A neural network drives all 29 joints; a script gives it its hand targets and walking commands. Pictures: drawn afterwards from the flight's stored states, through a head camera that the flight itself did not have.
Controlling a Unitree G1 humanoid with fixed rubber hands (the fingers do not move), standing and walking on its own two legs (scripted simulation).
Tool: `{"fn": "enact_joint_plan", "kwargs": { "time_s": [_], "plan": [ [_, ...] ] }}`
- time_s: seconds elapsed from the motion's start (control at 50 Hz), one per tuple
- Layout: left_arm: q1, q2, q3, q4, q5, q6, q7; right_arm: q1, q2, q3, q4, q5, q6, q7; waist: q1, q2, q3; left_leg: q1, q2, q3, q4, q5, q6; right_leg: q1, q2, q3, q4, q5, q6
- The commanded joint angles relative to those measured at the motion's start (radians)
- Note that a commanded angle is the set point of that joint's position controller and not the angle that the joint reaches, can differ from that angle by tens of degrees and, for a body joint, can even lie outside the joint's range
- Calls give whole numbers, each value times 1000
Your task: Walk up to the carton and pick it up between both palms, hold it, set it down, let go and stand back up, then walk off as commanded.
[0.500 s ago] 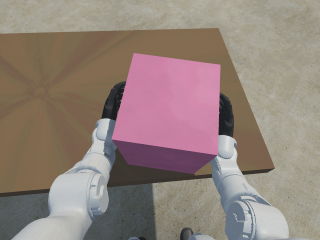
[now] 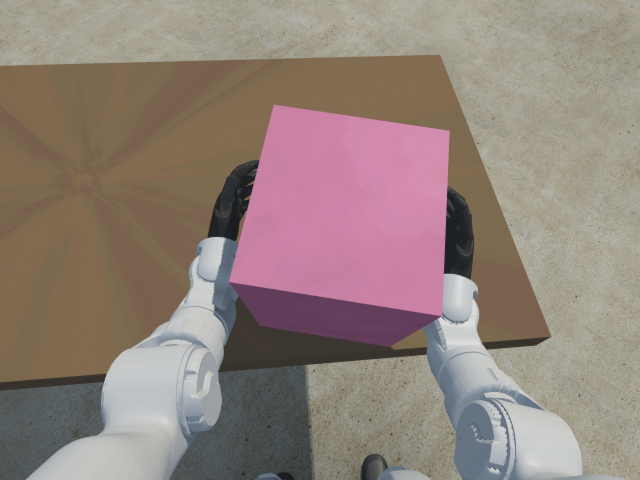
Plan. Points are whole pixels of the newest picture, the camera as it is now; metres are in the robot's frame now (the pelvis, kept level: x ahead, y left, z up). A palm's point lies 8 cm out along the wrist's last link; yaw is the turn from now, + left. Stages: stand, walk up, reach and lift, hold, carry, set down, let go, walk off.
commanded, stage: reach and lift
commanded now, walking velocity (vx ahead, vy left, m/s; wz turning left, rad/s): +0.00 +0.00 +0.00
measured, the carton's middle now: (339, 243) +0.40 -0.01 +0.01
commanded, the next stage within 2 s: none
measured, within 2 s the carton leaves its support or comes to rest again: neither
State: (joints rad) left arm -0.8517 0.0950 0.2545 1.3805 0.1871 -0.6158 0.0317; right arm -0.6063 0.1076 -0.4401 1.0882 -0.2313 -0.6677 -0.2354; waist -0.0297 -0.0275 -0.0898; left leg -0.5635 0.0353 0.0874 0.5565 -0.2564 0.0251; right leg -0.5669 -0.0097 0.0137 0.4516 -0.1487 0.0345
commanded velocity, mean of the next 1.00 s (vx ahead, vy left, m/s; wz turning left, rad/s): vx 0.00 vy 0.00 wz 0.00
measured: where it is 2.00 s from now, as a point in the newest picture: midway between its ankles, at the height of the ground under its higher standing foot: outside the picture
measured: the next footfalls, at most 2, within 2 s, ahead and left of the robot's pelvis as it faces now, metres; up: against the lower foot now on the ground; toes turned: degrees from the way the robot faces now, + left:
none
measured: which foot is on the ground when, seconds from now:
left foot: down 0.00-1.00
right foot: down 0.00-1.00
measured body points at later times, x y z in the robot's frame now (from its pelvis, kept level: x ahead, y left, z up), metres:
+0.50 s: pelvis -0.01 +0.00 +0.00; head +0.04 +0.02 +0.45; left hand +0.42 +0.14 +0.06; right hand +0.38 -0.15 +0.06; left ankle +0.00 +0.09 -0.73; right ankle +0.03 -0.15 -0.73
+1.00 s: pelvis -0.01 +0.00 +0.01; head -0.08 +0.02 +0.46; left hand +0.39 +0.13 +0.20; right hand +0.36 -0.16 +0.16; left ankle +0.00 +0.09 -0.73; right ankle +0.03 -0.15 -0.73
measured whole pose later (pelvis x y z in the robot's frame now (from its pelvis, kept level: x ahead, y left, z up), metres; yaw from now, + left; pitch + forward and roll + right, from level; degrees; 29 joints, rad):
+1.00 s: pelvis -0.01 +0.00 +0.01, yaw +0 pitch -3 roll -2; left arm -0.78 0.02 0.14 0.72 0.18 0.42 0.11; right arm -0.61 -0.04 -0.13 0.77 0.17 0.16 -0.21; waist -0.02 -0.02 -0.13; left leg -0.16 0.04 0.09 0.46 -0.24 0.02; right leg -0.16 0.00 0.01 0.35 -0.13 0.03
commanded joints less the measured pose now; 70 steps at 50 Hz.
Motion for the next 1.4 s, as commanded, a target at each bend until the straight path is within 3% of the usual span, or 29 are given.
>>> {"fn": "enact_joint_plan", "kwargs": {
  "time_s": [0.0, 0.1, 0.12, 0.18, 0.22, 0.26, 0.3, 0.32, 0.34, 0.46, 0.5, 0.52, 0.54, 0.64, 0.72, 0.74, 0.78, 0.86, 0.9, 0.96, 0.98, 1.0, 1.12, 1.14, 1.22, 1.28, 1.3, 1.32, 1.38],
  "plan": [
    [-435, -680, -329, -195, 45, -37, -81, -590, 563, 489, 65, -136, -67, 186, 87, 145, -864, 510, 11, -60, -14, 761, -112, 240, 86, -87, -54, 416, -56],
    [-427, -672, -351, -177, 21, -13, -87, -609, 565, 555, -7, -83, -40, 185, 98, 133, -862, 492, 1, -63, -5, 718, -103, 272, 86, -78, -38, 438, -53],
    [-444, -682, -368, -231, 9, -13, -87, -577, 553, 570, 16, -73, -30, 186, 80, 166, -813, 498, 3, -73, -18, 746, -114, 266, 91, -79, -30, 444, -50],
    [-464, -679, -383, -250, -6, -2, -73, -623, 556, 604, -33, -45, -11, 192, 110, 161, -851, 487, -5, -60, -10, 691, -106, 250, 91, -75, -34, 407, -52],
    [-504, -703, -430, -276, -37, 17, -72, -617, 568, 630, -46, -10, 16, 185, 81, 170, -840, 483, -14, -67, -4, 663, -103, 258, 89, -66, -25, 409, -52],
    [-484, -703, -430, -284, -41, 34, -68, -640, 560, 652, -98, 10, 45, 193, 103, 146, -820, 488, -10, -65, -19, 627, -97, 238, 91, -74, -34, 354, -53],
    [-470, -722, -488, -321, -81, 60, -55, -634, 582, 726, -168, 52, 77, 197, 102, 174, -867, 480, -15, -66, -9, 610, -98, 255, 91, -63, -25, 372, -54],
    [-488, -727, -492, -334, -93, 68, -55, -651, 603, 741, -196, 64, 104, 192, 91, 142, -859, 460, -21, -65, -12, 574, -88, 274, 90, -61, -26, 359, -50],
    [-536, -756, -535, -358, -113, 79, -53, -668, 609, 748, -230, 100, 122, 187, 65, 172, -856, 471, -23, -77, -11, 585, -97, 291, 87, -63, -25, 382, -51],
    [-526, -841, -625, -540, -163, 200, -19, -735, 612, 853, -435, 233, 289, 186, 75, 178, -816, 523, -30, -102, -18, 576, -99, 284, 91, -53, -53, 264, -49],
    [-593, -856, -667, -632, -185, 239, -12, -726, 611, 871, -467, 254, 337, 186, 56, 188, -819, 546, -35, -116, -32, 560, -100, 287, 94, -52, -60, 249, -55],
    [-545, -836, -632, -678, -176, 267, -3, -722, 612, 910, -520, 264, 382, 186, 96, 148, -812, 534, -38, -106, -38, 549, -86, 317, 94, -43, -69, 242, -48],
    [-574, -846, -664, -696, -195, 299, 0, -743, 601, 899, -549, 270, 405, 183, 69, 144, -807, 534, -43, -110, -48, 550, -87, 325, 92, -45, -81, 245, -49],
    [-600, -810, -580, -772, -161, 490, -9, -729, 529, 861, -543, 321, 558, 175, 65, 132, -618, 528, -46, -114, -112, 454, -73, 409, 87, -33, -120, 170, -50],
    [-544, -808, -519, -841, -141, 690, -20, -868, 486, 860, -668, 400, 653, 173, 93, 83, -510, 543, -44, -126, -140, 458, -52, 489, 91, -27, -141, 150, -43],
    [-578, -855, -570, -890, -175, 728, -16, -912, 487, 861, -715, 431, 661, 180, 85, 122, -538, 562, -37, -128, -133, 508, -73, 477, 95, -21, -137, 175, -46],
    [-472, -829, -483, -835, -132, 818, -30, -970, 468, 862, -784, 431, 696, 165, 122, 67, -478, 565, -46, -126, -142, 494, -51, 533, 98, -12, -158, 180, -40],
    [-441, -795, -303, -830, -44, 952, -71, -935, 422, 741, -630, 406, 785, 170, 98, 29, -209, 511, -42, -108, -235, 316, -35, 571, 84, -18, -192, 69, -45],
    [-377, -839, -314, -798, -28, 1019, -90, -1020, 409, 723, -695, 422, 780, 171, 88, 40, -186, 516, -40, -100, -236, 325, -44, 591, 90, -23, -187, 100, -42],
    [-445, -853, -306, -905, -18, 1057, -93, -1104, 458, 750, -758, 453, 780, 181, 99, 24, -220, 523, -47, -92, -233, 355, -41, 618, 92, -41, -184, 107, -34],
    [-465, -853, -306, -903, -17, 1069, -95, -1110, 438, 719, -726, 445, 788, 185, 76, 31, -196, 513, -40, -92, -246, 301, -43, 607, 94, -40, -196, 62, -39],
    [-356, -832, -248, -800, 23, 1103, -95, -1159, 430, 713, -735, 442, 790, 187, 97, 28, -144, 494, -44, -84, -258, 264, -24, 616, 95, -45, -197, 39, -41],
    [-464, -812, -211, -859, 54, 1151, -103, -1162, 437, 668, -669, 443, 813, 204, 85, 10, -102, 452, -25, -86, -303, 139, -2, 667, 99, -62, -192, -4, -39],
    [-454, -809, -207, -850, 63, 1162, -105, -1139, 421, 645, -645, 438, 819, 210, 63, 24, -85, 463, -27, -74, -310, 110, -7, 637, 100, -70, -194, -21, -38],
    [-501, -858, -276, -911, 31, 1172, -88, -1230, 410, 661, -736, 446, 803, 231, 49, 29, -147, 473, -21, -88, -295, 138, -18, 620, 106, -80, -187, -26, -45],
    [-401, -791, -189, -847, 88, 1199, -98, -1185, 404, 652, -705, 444, 830, 230, 73, -9, -79, 460, -34, -82, -307, 96, 13, 650, 96, -73, -209, -38, -45],
    [-427, -801, -222, -909, 74, 1201, -96, -1167, 392, 636, -696, 436, 825, 231, 43, 15, -81, 473, -31, -81, -305, 126, -1, 646, 98, -78, -200, -14, -46],
    [-435, -788, -213, -898, 80, 1205, -104, -1165, 397, 652, -695, 444, 832, 235, 61, -14, -108, 472, -32, -85, -301, 135, 5, 658, 99, -78, -200, -23, -38],
    [-479, -826, -279, -966, 38, 1194, -97, -1201, 408, 673, -764, 454, 820, 235, 41, 0, -171, 510, -36, -86, -269, 202, -9, 647, 103, -87, -192, 19, -41]
  ]
}}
